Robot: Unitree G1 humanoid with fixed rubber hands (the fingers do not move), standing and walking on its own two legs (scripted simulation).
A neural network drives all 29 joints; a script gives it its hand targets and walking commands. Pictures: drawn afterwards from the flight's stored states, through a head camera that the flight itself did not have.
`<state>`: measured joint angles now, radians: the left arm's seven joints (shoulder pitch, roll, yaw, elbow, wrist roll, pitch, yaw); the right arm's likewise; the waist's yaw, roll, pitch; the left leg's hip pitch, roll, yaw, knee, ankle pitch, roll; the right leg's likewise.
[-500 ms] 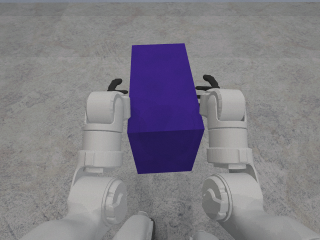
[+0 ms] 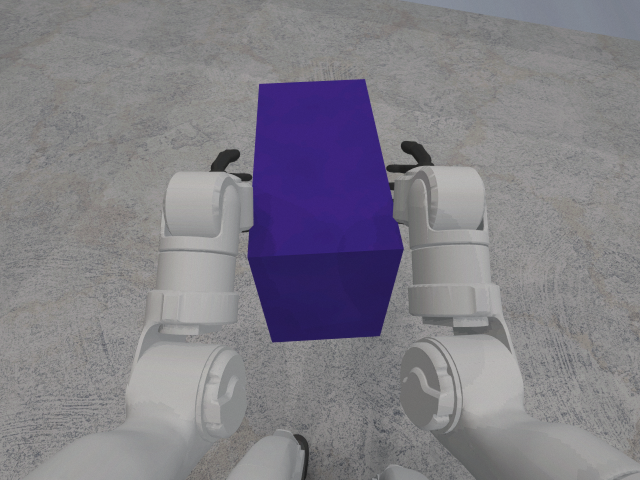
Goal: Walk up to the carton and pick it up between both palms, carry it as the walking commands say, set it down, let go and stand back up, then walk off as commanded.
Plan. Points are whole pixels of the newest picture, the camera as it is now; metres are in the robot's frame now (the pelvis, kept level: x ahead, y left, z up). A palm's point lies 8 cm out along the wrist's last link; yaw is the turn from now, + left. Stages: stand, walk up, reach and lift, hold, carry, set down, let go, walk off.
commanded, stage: carry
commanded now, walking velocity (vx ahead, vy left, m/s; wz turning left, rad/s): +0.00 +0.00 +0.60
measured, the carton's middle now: (319, 209) +0.45 +0.04 +0.03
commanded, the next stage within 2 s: none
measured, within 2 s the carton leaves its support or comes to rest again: neither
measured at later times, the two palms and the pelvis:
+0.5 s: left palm (43, 331) +0.22 +0.27 +0.12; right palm (280, 249) +0.31 +0.07 +0.14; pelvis -0.10 +0.02 +0.00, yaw +17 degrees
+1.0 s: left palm out of the picture +0.04 +0.34 +0.12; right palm (137, 366) +0.19 +0.17 +0.14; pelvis -0.19 +0.02 +0.01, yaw +33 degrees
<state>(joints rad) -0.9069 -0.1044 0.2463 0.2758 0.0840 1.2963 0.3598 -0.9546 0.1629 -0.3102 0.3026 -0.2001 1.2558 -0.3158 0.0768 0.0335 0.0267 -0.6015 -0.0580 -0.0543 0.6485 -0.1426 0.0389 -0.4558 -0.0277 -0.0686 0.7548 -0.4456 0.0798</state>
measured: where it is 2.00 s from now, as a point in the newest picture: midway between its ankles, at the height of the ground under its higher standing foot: outside the picture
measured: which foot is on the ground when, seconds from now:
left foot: down 0.00-0.02, up 0.04-0.22, down 0.24-0.58, up 0.60-0.78, down 0.80-1.00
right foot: up 0.00-0.00, down 0.02-0.26, up 0.28-0.54, down 0.56-0.80, up 0.82-1.00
